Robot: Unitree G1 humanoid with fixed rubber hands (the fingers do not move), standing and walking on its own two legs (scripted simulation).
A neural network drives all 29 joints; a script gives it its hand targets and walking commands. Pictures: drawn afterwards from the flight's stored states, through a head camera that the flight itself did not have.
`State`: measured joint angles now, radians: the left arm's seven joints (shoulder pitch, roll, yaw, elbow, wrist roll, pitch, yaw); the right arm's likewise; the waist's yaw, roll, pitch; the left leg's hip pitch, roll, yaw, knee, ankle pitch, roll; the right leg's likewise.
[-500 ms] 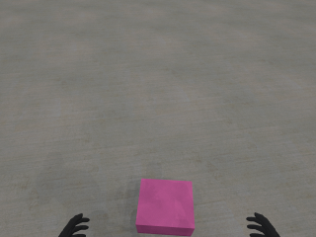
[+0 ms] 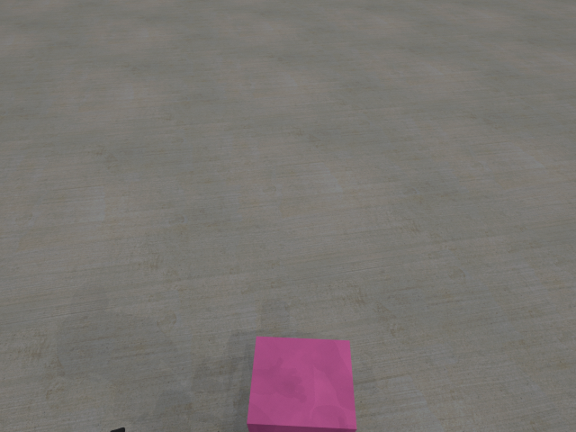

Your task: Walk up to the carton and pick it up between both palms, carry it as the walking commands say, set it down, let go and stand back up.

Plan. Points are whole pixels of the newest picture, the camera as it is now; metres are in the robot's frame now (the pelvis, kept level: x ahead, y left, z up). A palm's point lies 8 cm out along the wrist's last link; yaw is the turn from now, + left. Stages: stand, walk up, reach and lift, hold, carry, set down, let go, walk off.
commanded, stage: stand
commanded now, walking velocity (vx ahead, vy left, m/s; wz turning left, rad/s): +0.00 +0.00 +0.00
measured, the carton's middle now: (301, 388) +0.42 -0.02 -0.69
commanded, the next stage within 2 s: none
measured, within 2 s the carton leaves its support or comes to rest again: neither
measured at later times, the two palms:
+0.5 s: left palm out of the picture +0.07 +0.30 -0.11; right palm out of the picture +0.08 -0.28 -0.10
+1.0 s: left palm out of the picture +0.04 +0.32 -0.11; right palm out of the picture +0.06 -0.28 -0.10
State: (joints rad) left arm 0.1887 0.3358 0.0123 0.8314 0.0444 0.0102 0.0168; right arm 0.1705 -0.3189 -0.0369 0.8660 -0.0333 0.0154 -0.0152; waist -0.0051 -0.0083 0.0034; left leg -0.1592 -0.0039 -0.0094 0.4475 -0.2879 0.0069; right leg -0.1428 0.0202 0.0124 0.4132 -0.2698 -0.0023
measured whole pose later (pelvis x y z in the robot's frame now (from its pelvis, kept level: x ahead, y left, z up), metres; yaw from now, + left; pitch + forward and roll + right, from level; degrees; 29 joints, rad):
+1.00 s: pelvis -0.03 +0.02 +0.01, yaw +1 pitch -2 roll -1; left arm 0.17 0.38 0.00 1.02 0.03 -0.01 0.01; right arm 0.12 -0.35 -0.01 1.06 -0.02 0.00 -0.01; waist 0.00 -0.01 0.03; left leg -0.12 -0.03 -0.02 0.36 -0.20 0.03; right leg -0.09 -0.01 0.00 0.32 -0.19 0.02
